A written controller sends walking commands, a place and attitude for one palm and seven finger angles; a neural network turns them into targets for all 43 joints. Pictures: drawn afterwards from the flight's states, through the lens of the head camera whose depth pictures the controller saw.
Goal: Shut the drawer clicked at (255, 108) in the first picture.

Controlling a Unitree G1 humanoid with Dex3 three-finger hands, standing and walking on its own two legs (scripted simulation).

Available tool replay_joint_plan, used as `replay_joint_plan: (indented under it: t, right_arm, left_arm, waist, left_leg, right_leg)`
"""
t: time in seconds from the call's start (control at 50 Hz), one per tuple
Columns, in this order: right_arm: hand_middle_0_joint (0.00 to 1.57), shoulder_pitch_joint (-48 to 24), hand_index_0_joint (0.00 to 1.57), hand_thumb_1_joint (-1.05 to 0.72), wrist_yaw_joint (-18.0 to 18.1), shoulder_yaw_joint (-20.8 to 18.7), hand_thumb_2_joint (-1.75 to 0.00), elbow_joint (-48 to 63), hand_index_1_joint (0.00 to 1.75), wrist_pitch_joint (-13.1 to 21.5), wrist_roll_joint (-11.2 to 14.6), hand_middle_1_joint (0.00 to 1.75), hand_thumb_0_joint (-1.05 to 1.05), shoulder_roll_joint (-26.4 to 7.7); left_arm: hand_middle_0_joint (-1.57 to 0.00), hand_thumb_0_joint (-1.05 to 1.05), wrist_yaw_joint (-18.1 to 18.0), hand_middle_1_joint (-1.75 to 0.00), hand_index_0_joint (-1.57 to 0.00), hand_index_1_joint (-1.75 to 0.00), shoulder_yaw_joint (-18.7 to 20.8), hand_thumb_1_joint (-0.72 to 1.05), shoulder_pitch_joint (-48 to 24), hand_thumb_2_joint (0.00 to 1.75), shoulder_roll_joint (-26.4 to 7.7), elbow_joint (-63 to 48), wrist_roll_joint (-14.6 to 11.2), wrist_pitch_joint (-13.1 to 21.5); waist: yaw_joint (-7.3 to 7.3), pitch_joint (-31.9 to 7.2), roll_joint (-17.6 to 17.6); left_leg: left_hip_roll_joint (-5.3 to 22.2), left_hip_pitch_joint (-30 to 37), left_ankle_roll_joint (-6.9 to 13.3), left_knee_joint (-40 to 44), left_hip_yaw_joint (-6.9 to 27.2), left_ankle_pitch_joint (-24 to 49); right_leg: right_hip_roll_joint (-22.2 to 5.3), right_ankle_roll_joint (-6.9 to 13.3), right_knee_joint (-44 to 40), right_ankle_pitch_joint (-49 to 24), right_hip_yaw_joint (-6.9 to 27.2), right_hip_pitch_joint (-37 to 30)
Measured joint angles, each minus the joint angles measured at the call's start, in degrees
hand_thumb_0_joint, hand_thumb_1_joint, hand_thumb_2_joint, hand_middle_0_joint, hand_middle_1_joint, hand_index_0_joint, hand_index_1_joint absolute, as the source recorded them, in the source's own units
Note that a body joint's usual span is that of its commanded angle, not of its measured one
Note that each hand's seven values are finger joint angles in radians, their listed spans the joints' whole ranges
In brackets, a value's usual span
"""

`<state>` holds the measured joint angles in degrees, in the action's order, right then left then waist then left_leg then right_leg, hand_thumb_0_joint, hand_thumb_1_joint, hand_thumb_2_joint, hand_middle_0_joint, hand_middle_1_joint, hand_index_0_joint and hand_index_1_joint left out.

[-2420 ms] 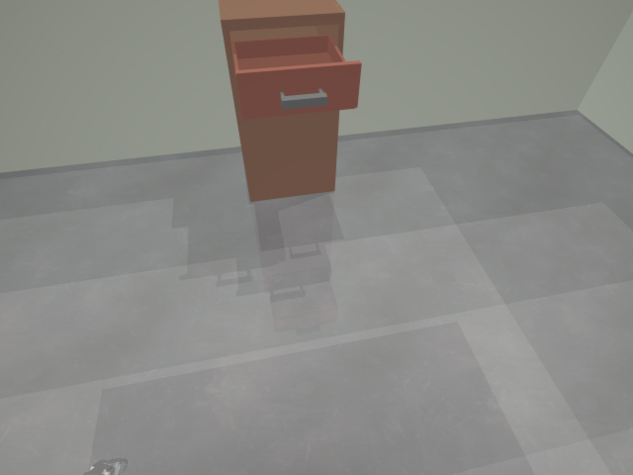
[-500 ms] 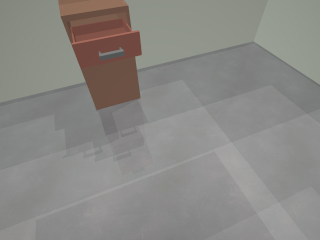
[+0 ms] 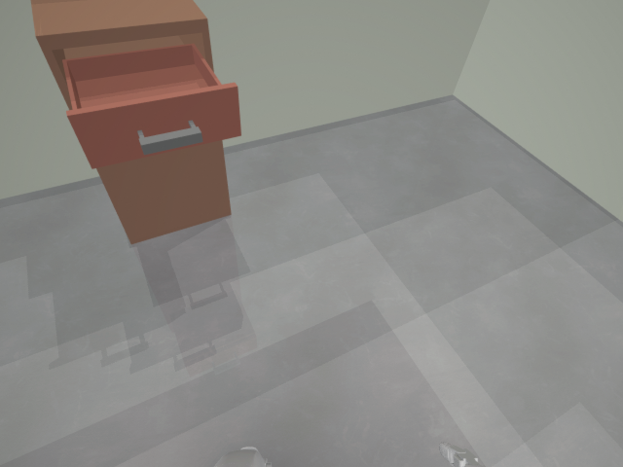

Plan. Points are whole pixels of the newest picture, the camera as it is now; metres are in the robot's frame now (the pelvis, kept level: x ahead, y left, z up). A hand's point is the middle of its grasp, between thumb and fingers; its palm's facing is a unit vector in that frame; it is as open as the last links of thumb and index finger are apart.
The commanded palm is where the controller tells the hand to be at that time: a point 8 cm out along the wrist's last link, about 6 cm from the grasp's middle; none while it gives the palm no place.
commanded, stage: walk to a spot facing it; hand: left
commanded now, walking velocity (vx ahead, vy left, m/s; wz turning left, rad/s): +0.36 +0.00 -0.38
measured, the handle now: (169, 134) +0.76 +0.40 -0.06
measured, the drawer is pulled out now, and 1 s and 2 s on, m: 0.30 0.30 0.30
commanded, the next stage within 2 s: turn to face it in 0.72 s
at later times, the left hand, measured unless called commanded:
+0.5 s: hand (228, 350) +0.31 +0.16 -0.15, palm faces -0.25 -0.96 -0.13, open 7.4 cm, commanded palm none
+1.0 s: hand (283, 269) +0.48 +0.10 -0.14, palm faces -0.33 -0.92 -0.23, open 7.3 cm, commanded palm none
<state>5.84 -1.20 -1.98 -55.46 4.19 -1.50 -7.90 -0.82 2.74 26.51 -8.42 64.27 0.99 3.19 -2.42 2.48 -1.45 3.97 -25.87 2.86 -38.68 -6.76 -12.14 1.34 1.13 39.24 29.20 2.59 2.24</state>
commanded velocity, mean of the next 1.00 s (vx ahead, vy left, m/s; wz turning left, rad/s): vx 0.25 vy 0.00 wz -0.25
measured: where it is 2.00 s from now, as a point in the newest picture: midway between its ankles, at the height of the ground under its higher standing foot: (338, 411)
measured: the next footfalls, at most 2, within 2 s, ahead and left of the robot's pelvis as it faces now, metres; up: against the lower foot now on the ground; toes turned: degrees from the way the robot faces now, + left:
right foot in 0.66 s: +0.36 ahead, -0.14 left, +0.00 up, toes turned -27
left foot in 1.10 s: +0.57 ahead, -0.01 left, +0.00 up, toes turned -11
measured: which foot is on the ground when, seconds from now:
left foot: down 0.00-0.66, up 0.68-1.00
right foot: up 0.00-0.64, down 0.66-1.00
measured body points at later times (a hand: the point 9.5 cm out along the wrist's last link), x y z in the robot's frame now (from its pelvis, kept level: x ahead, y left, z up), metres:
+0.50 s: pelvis +0.19 +0.02 +0.02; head +0.21 +0.02 +0.47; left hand +0.32 +0.21 -0.13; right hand +0.04 -0.16 -0.12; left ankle +0.09 +0.09 -0.71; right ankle +0.28 -0.14 -0.66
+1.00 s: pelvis +0.38 -0.07 +0.02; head +0.39 -0.08 +0.47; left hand +0.50 +0.14 -0.12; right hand +0.40 -0.33 -0.12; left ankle +0.52 +0.04 -0.67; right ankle +0.32 -0.12 -0.71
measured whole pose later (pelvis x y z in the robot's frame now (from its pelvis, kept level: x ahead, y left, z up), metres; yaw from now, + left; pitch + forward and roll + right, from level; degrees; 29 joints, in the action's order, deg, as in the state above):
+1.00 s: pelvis +0.38 -0.07 +0.02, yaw -22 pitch -1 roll -1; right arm 7.0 0.3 -2.5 -54.7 1.7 -0.7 -10.2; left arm -0.9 2.7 15.6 -10.1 59.7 1.1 3.2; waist 0.6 2.0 2.0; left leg 7.8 -31.6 -2.7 -49.5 -3.1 -12.5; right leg 3.1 4.2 24.5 16.4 -6.0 7.7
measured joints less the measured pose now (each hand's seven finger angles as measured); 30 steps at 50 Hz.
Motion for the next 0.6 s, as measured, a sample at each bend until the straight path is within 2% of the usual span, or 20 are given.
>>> replay_joint_plan:
  t: [0.04,0.06,0.1,0.14,0.26,0.32,0.4,0.5,0.6]
  right_arm:
    - [0.20,1.24,0.20,-0.91,0.46,0.30,-0.90,-0.07,0.30,0.40,0.02,0.30,0.00,0.57]
    - [0.20,2.30,0.20,-0.91,0.73,0.33,-0.90,-0.42,0.30,0.39,0.06,0.30,0.00,0.84]
    - [0.20,4.81,0.20,-0.91,1.57,-0.12,-0.90,-1.36,0.30,0.67,0.49,0.30,0.00,1.22]
    - [0.20,7.03,0.20,-0.95,2.63,-1.22,-0.90,-1.90,0.30,1.32,0.88,0.30,-0.02,0.31]
    - [0.20,13.74,0.20,-0.94,2.72,-1.03,-0.90,-4.99,0.30,1.22,0.75,0.30,-0.02,-1.38]
    - [0.19,16.64,0.20,-0.93,2.74,-0.65,-0.90,-6.18,0.29,1.11,0.84,0.30,-0.01,-1.00]
    - [0.19,19.74,0.20,-0.92,2.69,-0.04,-0.90,-7.20,0.29,1.07,0.68,0.30,0.00,0.03]
    - [0.19,22.66,0.20,-0.91,2.62,0.67,-0.90,-8.06,0.29,0.82,0.14,0.30,0.00,1.39]
    - [0.20,24.31,0.20,-0.91,2.37,0.68,-0.90,-8.94,0.30,-0.15,-0.19,0.30,0.01,1.85]
  left_arm:
    - [-0.21,0.00,0.13,-0.30,-0.20,-0.30,0.40,0.91,-1.56,0.90,-0.79,0.17,-0.05,-0.91]
    - [-0.20,0.00,0.22,-0.30,-0.20,-0.30,0.68,0.91,-2.43,0.90,-1.24,0.03,0.05,-1.20]
    - [-0.20,0.01,0.60,-0.30,-0.20,-0.30,1.31,0.91,-4.44,0.90,-2.09,-0.86,0.37,-1.58]
    - [-0.20,0.01,0.87,-0.29,-0.20,-0.30,1.77,0.91,-6.25,0.90,-2.55,-2.34,0.64,-1.99]
    - [-0.20,0.00,1.60,-0.29,-0.19,-0.30,2.71,0.91,-10.77,0.90,-3.11,-6.02,1.08,-3.42]
    - [-0.20,0.00,2.04,-0.29,-0.19,-0.30,2.75,0.91,-12.27,0.90,-2.88,-6.59,1.07,-4.12]
    - [-0.20,0.00,2.62,-0.29,-0.19,-0.30,2.36,0.91,-13.97,0.90,-2.19,-6.65,1.04,-4.94]
    - [-0.20,0.00,3.14,-0.29,-0.19,-0.30,1.67,0.91,-16.89,0.90,-1.00,-7.03,0.85,-5.34]
    - [-0.20,0.01,3.28,-0.29,-0.19,-0.30,1.02,0.91,-20.33,0.90,0.15,-8.87,0.69,-4.22]
  waist:
    - [0.24,0.29,-0.70]
    - [0.37,0.08,-0.97]
    - [0.57,-0.36,-1.35]
    - [0.84,-1.00,-1.38]
    - [1.25,-2.52,-1.49]
    - [1.85,-2.47,-1.24]
    - [3.22,-1.57,-0.43]
    - [5.39,0.37,0.61]
    - [6.67,2.58,2.41]
  left_leg:
    - [-0.14,2.40,0.98,-1.08,-1.83,-2.74]
    - [-0.31,4.27,1.01,0.21,-2.69,-3.11]
    - [-0.89,8.23,0.96,4.21,-4.20,-2.72]
    - [-1.48,11.60,1.38,8.24,-5.59,-2.21]
    - [-3.20,18.89,1.70,16.49,-8.98,-2.20]
    - [-3.54,21.83,1.39,18.56,-10.44,-3.28]
    - [-3.19,25.58,0.57,20.07,-12.37,-5.44]
    - [-2.06,29.58,-1.27,20.34,-14.85,-9.02]
    - [1.03,32.09,-4.18,16.40,-17.42,-14.71]
  right_leg:
    - [-0.08,1.30,19.02,-1.15,0.17,7.82]
    - [-0.55,1.60,25.48,-3.60,-0.45,11.52]
    - [-2.11,1.63,31.94,-8.95,-1.93,17.96]
    - [-3.45,1.25,32.97,-12.62,-2.74,23.29]
    - [-6.07,-0.48,29.79,-21.54,-2.81,33.88]
    - [-6.85,-1.17,26.78,-24.11,-3.21,36.04]
    - [-7.50,-1.46,19.64,-24.97,-5.42,35.83]
    - [-6.78,-0.46,10.23,-22.92,-8.79,33.37]
    - [-3.53,2.61,2.23,-16.51,-12.28,28.84]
